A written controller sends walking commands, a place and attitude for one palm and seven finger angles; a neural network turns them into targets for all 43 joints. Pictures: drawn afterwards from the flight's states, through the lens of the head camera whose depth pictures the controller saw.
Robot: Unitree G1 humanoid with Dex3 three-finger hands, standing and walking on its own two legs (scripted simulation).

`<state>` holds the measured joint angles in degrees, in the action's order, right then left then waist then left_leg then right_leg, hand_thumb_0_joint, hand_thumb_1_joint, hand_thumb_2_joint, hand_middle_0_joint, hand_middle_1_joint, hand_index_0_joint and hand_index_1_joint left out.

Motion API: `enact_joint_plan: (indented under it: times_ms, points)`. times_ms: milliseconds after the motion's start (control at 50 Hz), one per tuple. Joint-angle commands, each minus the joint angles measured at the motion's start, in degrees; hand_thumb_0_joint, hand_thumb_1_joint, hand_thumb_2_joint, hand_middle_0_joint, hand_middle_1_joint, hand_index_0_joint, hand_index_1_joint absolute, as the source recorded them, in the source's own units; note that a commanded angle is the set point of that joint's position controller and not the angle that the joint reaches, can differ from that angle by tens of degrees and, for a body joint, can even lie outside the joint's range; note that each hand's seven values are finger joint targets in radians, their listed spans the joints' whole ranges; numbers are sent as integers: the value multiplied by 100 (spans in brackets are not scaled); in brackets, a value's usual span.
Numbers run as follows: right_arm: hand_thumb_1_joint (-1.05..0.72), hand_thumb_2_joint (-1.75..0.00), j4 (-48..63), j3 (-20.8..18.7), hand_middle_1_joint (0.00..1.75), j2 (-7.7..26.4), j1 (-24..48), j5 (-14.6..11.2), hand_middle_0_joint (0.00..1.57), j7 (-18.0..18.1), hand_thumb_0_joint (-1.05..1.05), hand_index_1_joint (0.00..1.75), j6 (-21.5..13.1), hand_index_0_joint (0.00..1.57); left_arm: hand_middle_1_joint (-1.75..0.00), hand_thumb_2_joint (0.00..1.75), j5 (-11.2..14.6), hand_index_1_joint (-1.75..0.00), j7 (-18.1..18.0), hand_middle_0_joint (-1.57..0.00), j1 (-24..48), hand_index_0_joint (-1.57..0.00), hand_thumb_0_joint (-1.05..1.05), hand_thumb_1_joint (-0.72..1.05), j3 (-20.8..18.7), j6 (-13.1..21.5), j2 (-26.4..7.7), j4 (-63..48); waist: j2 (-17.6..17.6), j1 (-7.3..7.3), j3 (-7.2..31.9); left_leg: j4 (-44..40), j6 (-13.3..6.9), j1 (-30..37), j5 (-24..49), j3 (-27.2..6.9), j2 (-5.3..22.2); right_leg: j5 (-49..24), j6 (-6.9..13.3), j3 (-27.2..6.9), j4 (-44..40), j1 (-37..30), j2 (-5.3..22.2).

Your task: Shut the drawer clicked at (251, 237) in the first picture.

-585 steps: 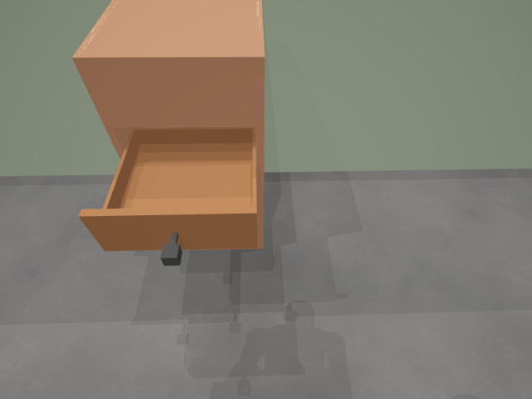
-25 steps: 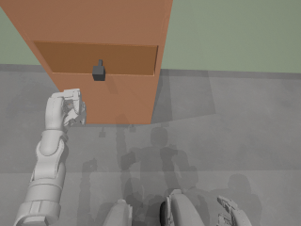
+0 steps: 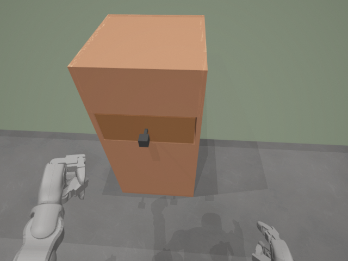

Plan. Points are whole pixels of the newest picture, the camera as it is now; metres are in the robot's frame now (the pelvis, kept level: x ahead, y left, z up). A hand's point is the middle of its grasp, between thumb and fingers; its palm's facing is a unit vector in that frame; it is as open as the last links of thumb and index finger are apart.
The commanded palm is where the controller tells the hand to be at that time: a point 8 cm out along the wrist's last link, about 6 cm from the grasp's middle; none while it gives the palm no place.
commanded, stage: draw the hand back to the body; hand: left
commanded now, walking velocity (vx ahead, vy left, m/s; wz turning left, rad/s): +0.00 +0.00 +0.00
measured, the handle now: (144, 136) +0.59 +0.16 -0.15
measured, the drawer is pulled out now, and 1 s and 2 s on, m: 0.00 0.00 0.00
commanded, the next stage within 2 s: step back with the hand held close in 0.54 s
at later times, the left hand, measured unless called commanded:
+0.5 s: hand (20, 194) +0.18 +0.23 +0.20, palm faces +0.43 -0.81 -0.40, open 3.2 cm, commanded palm +0.13 +0.27 +0.20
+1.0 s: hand (28, 207) +0.17 +0.24 +0.16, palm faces +0.26 -0.83 -0.50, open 3.2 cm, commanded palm +0.11 +0.29 +0.20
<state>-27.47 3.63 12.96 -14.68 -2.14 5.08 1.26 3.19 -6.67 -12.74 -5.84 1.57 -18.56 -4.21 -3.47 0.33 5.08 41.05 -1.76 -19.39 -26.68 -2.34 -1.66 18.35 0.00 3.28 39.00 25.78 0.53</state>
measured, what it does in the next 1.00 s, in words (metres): stands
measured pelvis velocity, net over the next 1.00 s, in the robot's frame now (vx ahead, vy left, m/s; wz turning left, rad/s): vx -0.03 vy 0.01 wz -0.03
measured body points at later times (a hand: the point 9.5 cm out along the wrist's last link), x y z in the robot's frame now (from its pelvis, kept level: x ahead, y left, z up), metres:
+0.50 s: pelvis +0.00 -0.01 +0.02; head -0.03 -0.03 +0.47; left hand +0.15 +0.28 +0.22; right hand +0.19 -0.22 -0.06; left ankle -0.06 +0.10 -0.72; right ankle +0.02 -0.12 -0.72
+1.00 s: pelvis -0.03 +0.01 +0.02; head -0.01 +0.00 +0.47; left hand +0.15 +0.28 +0.19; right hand +0.12 -0.25 -0.07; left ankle -0.06 +0.10 -0.72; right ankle +0.02 -0.12 -0.72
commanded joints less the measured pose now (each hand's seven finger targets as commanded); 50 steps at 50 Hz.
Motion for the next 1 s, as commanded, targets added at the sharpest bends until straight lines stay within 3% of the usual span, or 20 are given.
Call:
enact_joint_plan:
  times_ms: [0,100,200,260,340,380,420,480,540,580,640,660,680,700,720,780,860,880,960,980]
  points:
    - [-90,-90,734,-262,30,564,561,14,20,75,0,30,-588,20,-160,90,39,-160,-32,-140,108,-140,0,90,-502,323,-707,-1844,-5,74,595,-1114,167,209,2745,-25,280,-1590,185,-38,-665,-1643,73]
    - [-90,-90,561,-275,30,547,708,76,20,38,0,30,-745,20,-160,90,88,-160,15,-140,-394,-140,0,90,-1022,347,-950,-2297,437,152,104,-1407,68,298,2476,75,258,-1696,161,-85,-1042,-1967,68]
    - [-90,-90,472,-280,30,459,745,115,20,4,0,30,-969,20,-160,90,90,-160,4,-140,-743,-140,0,90,-1463,494,-1156,-3215,-183,249,222,-1558,81,681,2689,136,231,-1893,169,-150,-1223,-2239,78]
    - [-90,-90,425,-293,30,446,714,134,20,-27,0,30,-1133,20,-160,90,80,-160,-11,-140,-1011,-140,0,90,-1571,570,-1165,-3695,-299,272,237,-1625,108,857,3037,135,257,-2090,160,-126,-1283,-2318,73]
    - [-90,-90,342,-329,30,436,753,144,20,-43,0,30,-1271,20,-160,90,80,-160,-28,-140,-1320,-140,0,90,-1863,647,-1250,-3924,-96,322,2,-1703,115,919,2931,131,305,-1971,145,-123,-1355,-2258,44]
    - [-90,-90,215,-369,30,456,755,136,20,-34,0,30,-1237,20,-160,90,61,-160,20,-140,-1503,-140,0,90,-1616,579,-867,-3207,332,254,-523,-1730,59,790,2537,163,310,-1679,153,-139,-1490,-1997,11]
    - [-90,-90,198,-379,30,503,769,114,20,-30,0,30,-1151,20,-160,90,80,-160,42,-140,-1303,-140,0,90,-1529,559,-760,-2976,427,196,-845,-1794,19,673,2042,141,319,-1188,122,-159,-1564,-1805,37]
    - [-90,-90,209,-388,30,533,820,123,20,21,0,30,-1128,20,-160,90,61,-160,26,-140,-1095,-140,0,90,-1615,607,-889,-2976,306,234,-788,-1812,-25,677,1679,110,284,-755,129,-193,-1626,-1771,37]
    - [-90,-90,282,-373,30,498,849,170,20,22,0,30,-1251,20,-160,90,23,-160,-16,-140,-1051,-140,0,90,-1715,743,-1057,-3588,-116,324,-27,-1836,-20,859,1879,122,244,-1017,143,-218,-1503,-2221,95]
    - [-90,-90,279,-338,30,519,876,193,20,22,0,30,-1358,20,-160,90,3,-160,-66,-140,-1063,-140,0,90,-1805,766,-1239,-3888,-413,380,251,-1845,33,901,2182,92,242,-1362,167,-237,-1428,-2469,88]
    - [-90,-90,212,-315,30,460,858,192,20,16,0,30,-1464,20,-160,90,-19,-160,-98,-140,-1196,-140,0,90,-1734,743,-1144,-3851,-334,352,-30,-1887,79,841,2329,74,256,-1494,174,-209,-1437,-2392,66]
    - [-90,-90,358,-386,30,664,790,203,20,-7,0,30,-1308,20,-160,90,-1,-160,-152,-140,-298,-140,0,90,-2641,1068,-1855,-4166,75,49,-817,-1804,-75,274,1580,-23,313,-1345,218,-1110,-1901,-1799,395]
    - [-90,-90,257,-395,30,569,689,204,20,7,0,30,-1232,20,-160,90,-53,-160,-153,-140,-251,-140,0,90,-2728,1203,-1883,-3864,351,24,-947,-1729,-76,230,1225,-126,275,-947,288,-1244,-2120,-1612,548]
    - [-90,-90,145,-454,30,575,752,224,20,13,0,30,-1168,20,-160,90,-89,-160,-129,-140,-966,-140,0,90,-2393,1148,-1402,-3210,534,-18,-1094,-1603,-83,356,1278,-105,261,-865,329,-1306,-2244,-1332,613]
    - [-90,-90,133,-480,30,593,698,236,20,-31,0,30,-1089,20,-160,90,-96,-160,-101,-140,-1321,-140,0,90,-2151,1138,-1084,-2984,569,-41,-953,-1567,-72,451,1376,-93,279,-799,325,-1262,-2249,-1290,652]
    - [-90,-90,114,-551,30,661,783,238,20,-87,0,30,-946,20,-160,90,-77,-160,-47,-140,-1835,-140,0,90,-1845,1232,-710,-2774,121,-51,-528,-1807,-52,456,1943,-125,383,-1441,249,-868,-1888,-1550,564]
    - [-90,-90,286,-636,30,701,909,201,20,-123,0,30,-805,20,-160,90,-87,-160,-99,-140,-2237,-140,0,90,-2074,1364,-1029,-3371,177,20,342,-2027,-63,284,2573,-189,511,-2270,100,-519,-1295,-2247,422]
    - [-90,-90,350,-634,30,715,958,202,20,-114,0,30,-790,20,-160,90,-82,-160,-131,-140,-2258,-140,0,90,-2233,1390,-1219,-3620,31,85,553,-2046,-26,199,2817,-243,520,-2487,102,-469,-1135,-2442,402]
    - [-90,-90,545,-665,30,693,922,178,20,-59,0,30,-740,20,-160,90,-69,-160,-186,-140,-2320,-140,0,90,-2461,1429,-1478,-4167,88,85,863,-1828,19,-92,3163,-249,508,-3202,86,-539,-792,-2767,405]
    - [-90,-90,548,-663,30,717,933,194,20,-24,0,30,-730,20,-160,90,-62,-160,-201,-140,-2266,-140,0,90,-2542,1421,-1566,-4221,-71,93,854,-1848,30,-153,3216,-285,506,-3278,84,-537,-727,-2784,397]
